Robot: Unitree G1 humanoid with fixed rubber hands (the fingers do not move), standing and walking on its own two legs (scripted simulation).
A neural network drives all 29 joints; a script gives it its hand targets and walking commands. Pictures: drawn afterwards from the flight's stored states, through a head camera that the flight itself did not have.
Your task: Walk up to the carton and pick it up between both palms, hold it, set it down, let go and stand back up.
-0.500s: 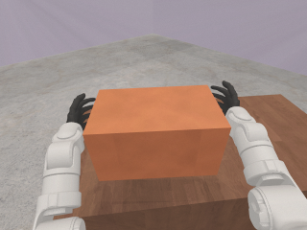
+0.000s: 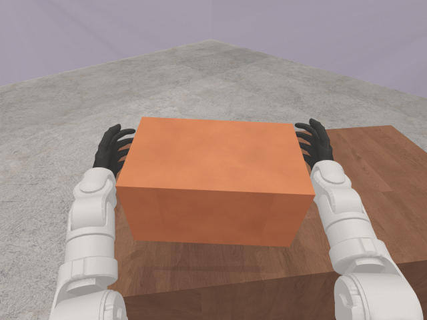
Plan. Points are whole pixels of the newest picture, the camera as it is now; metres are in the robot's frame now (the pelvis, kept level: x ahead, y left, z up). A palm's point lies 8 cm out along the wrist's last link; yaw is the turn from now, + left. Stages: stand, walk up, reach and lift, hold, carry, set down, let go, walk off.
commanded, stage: set down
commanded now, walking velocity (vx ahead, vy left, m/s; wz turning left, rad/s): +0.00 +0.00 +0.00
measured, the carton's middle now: (214, 180) +0.37 +0.01 +0.12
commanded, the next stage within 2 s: none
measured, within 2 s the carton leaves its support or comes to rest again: neither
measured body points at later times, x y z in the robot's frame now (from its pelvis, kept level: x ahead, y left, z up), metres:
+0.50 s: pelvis +0.02 +0.00 +0.00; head +0.00 +0.02 +0.45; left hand +0.40 +0.20 +0.14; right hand +0.39 -0.20 +0.12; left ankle +0.04 +0.12 -0.75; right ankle +0.00 -0.13 -0.75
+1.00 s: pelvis +0.02 +0.00 +0.00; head +0.01 +0.02 +0.45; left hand +0.41 +0.20 +0.10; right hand +0.39 -0.20 +0.10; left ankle +0.04 +0.12 -0.75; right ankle +0.00 -0.13 -0.75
